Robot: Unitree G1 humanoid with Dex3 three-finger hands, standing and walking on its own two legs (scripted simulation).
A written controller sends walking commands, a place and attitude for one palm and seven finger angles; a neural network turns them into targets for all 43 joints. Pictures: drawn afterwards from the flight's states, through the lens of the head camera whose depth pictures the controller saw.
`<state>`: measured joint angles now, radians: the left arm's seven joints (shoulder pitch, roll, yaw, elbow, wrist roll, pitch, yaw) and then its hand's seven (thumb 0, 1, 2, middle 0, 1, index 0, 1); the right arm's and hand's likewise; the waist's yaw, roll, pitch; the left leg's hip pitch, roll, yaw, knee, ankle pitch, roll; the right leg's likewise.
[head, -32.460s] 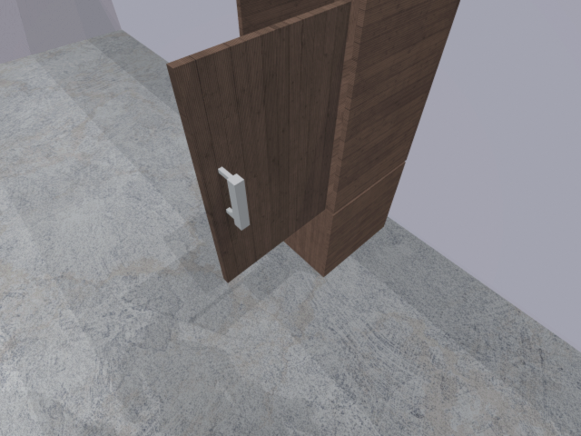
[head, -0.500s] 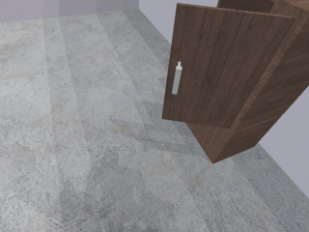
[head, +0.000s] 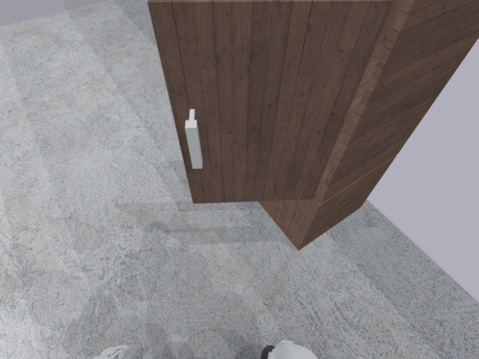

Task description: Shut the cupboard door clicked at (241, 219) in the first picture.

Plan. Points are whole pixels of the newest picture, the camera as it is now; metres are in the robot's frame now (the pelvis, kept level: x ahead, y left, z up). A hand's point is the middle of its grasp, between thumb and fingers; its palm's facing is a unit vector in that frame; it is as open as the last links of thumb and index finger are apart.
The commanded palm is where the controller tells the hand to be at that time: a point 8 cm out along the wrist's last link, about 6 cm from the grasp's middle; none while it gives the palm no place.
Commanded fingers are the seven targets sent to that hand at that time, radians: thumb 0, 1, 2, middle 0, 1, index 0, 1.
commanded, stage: take the last steps up to it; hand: left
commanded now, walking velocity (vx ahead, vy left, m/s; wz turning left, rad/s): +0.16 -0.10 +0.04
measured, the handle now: (194, 139) +0.55 +0.10 -0.01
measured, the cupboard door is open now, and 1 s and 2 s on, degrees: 59 59 59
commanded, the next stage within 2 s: come to a stop and stand still in 0.02 s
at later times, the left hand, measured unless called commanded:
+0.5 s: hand out of the picture +0.13 +0.15 -0.16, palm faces +0.10 -0.98 -0.19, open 7.3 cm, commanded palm none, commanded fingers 0.00 0.90 0.90 -0.20 -0.30 -0.20 -0.30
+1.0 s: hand out of the picture +0.11 +0.13 -0.14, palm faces +0.00 -0.98 -0.22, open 7.4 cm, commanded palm none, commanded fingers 0.00 0.90 0.90 -0.20 -0.30 -0.20 -0.30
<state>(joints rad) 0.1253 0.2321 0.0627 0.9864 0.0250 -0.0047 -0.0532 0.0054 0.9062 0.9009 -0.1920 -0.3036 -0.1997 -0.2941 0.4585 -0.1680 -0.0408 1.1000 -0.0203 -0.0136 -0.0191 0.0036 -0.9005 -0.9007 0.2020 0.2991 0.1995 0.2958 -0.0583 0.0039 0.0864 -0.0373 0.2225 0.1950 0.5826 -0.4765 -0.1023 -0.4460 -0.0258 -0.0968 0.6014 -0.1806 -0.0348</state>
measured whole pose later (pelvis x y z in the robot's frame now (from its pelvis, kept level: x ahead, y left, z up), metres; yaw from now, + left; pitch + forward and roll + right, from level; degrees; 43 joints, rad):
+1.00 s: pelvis +0.06 -0.06 +0.02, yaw +0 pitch -1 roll +0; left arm 0.23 0.18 0.02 1.04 0.02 0.02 0.01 0.00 0.91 0.90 -0.19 -0.30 -0.20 -0.29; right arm 0.29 -0.20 -0.04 1.06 -0.02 0.05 -0.01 0.00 -0.90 -0.90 0.20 0.30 0.20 0.30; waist -0.03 0.01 0.00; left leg -0.31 0.03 0.02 0.53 -0.28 -0.02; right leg -0.12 -0.02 0.04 0.44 -0.31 0.02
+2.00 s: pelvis +0.01 -0.03 +0.02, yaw +1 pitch -2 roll -1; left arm 0.30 0.29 0.01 1.03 0.02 0.01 0.02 0.00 0.90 0.90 -0.20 -0.30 -0.20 -0.29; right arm 0.19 -0.27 -0.03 1.03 -0.01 0.02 0.00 0.00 -0.90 -0.90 0.20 0.30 0.20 0.30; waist 0.00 -0.02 0.00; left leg -0.30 -0.02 0.02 0.47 -0.17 0.03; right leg -0.19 -0.05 0.03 0.47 -0.29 0.05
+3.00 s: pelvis +0.16 -0.11 +0.01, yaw +1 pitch +1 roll -1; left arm 0.18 0.20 0.06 0.97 0.02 -0.02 0.01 0.01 0.92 0.90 -0.19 -0.30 -0.20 -0.29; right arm 0.33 -0.15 -0.06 1.10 -0.02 0.01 -0.03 0.00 -0.90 -0.90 0.20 0.30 0.20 0.30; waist -0.04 0.02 0.07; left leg -0.22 0.10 0.05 0.67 -0.48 -0.04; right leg -0.36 -0.07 -0.07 0.57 -0.23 0.03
